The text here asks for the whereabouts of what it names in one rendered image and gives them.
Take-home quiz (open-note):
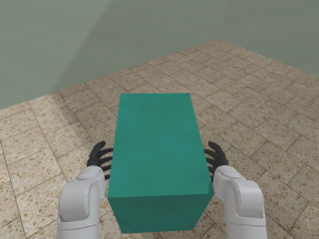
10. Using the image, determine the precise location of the robot right forearm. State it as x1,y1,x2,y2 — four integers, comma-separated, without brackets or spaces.
213,165,268,239

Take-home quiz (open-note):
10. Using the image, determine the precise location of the robot right hand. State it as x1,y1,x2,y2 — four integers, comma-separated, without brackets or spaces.
203,141,229,182

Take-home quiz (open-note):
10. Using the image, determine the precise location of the carton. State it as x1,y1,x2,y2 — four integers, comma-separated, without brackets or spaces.
107,93,214,234

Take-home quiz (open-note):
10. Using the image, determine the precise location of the robot left hand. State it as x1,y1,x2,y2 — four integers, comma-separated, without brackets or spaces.
86,140,114,180

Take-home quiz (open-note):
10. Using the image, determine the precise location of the robot left forearm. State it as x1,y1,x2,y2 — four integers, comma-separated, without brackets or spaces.
57,165,107,239

